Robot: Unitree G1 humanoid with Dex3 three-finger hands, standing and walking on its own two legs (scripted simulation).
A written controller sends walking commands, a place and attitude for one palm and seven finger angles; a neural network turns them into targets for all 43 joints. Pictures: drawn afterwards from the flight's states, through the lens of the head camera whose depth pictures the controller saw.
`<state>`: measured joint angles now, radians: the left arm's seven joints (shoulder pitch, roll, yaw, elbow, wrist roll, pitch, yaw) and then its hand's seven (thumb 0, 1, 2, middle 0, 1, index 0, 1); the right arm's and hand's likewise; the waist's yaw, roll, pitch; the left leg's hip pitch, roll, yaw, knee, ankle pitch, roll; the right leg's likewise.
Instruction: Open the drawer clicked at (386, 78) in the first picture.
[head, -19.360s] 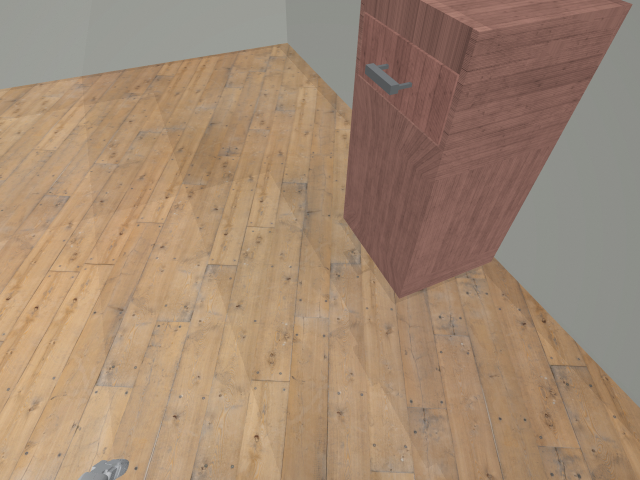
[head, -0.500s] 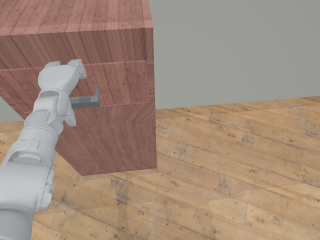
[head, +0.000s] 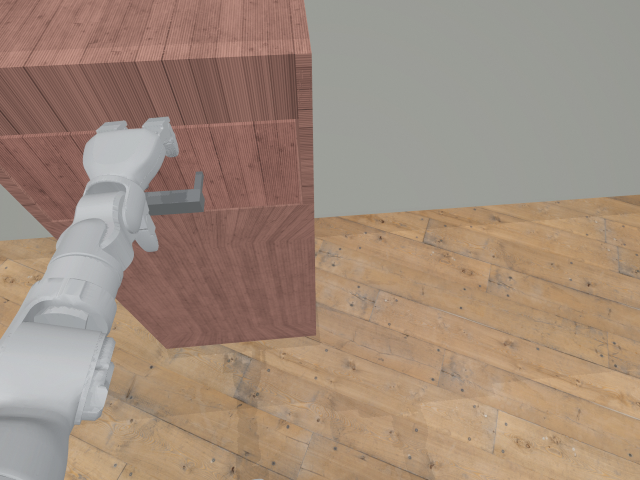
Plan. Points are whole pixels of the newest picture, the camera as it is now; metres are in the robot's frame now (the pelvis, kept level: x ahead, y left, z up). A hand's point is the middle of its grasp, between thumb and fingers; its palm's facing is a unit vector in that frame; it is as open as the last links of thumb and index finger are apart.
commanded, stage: lower the fingers behind the handle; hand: left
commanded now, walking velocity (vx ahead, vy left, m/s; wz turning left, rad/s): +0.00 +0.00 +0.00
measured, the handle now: (158, 191) +0.53 +0.23 +0.02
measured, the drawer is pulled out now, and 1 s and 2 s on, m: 0.00 0.00 0.00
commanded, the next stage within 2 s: close the thumb around the handle in 1.50 s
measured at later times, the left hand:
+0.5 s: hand (162, 201) +0.49 +0.21 +0.04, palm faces +0.00 -0.04 -1.00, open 13.7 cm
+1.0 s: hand (161, 225) +0.47 +0.22 +0.00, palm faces -0.07 -0.04 -1.00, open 13.8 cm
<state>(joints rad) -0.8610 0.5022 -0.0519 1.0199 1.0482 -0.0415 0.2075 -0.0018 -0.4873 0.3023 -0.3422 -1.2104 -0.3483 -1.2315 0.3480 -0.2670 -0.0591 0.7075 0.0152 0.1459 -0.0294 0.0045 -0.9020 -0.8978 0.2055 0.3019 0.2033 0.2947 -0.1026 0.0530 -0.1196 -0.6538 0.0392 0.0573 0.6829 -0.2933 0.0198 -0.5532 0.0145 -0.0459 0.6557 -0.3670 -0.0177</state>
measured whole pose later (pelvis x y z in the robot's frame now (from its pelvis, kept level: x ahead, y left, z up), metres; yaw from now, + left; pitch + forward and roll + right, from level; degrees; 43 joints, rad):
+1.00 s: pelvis -0.02 +0.00 -0.02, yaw -1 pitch +21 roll -2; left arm -0.84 0.54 0.00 1.10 1.10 -0.12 0.30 0.00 -0.49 0.30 -0.32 -1.20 -0.32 -1.21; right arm 0.39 -0.26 -0.05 0.70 0.00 0.10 -0.05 0.00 -0.90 -0.90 0.21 0.30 0.20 0.29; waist -0.15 0.05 -0.14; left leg -0.88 0.06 0.04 0.85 -0.33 0.02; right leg -0.77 0.03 -0.06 0.82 -0.40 -0.02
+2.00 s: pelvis -0.01 +0.01 -0.02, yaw -1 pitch +21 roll -3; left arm -0.86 0.51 -0.02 1.12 1.08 -0.05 0.31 0.00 0.16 0.58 -0.37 -1.27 -0.36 -1.27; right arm 0.37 -0.25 -0.05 0.72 -0.01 0.13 -0.03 0.00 -0.90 -0.90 0.21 0.30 0.20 0.29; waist -0.15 0.06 -0.15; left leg -0.87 0.06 0.04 0.85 -0.35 0.03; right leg -0.75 0.03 -0.05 0.80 -0.41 -0.01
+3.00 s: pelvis +0.03 +0.01 -0.01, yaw -2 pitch +18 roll -2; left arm -0.47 0.42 -0.04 0.73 1.04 -0.01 0.33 0.01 0.68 0.80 -0.40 -1.34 -0.42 -1.35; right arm 0.29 -0.25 -0.08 0.67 0.00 0.18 0.00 0.00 -0.90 -0.90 0.21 0.30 0.20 0.29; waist -0.07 0.06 -0.16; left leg -0.70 0.04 0.08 0.77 -0.38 0.03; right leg -0.59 0.02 -0.01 0.71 -0.43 0.00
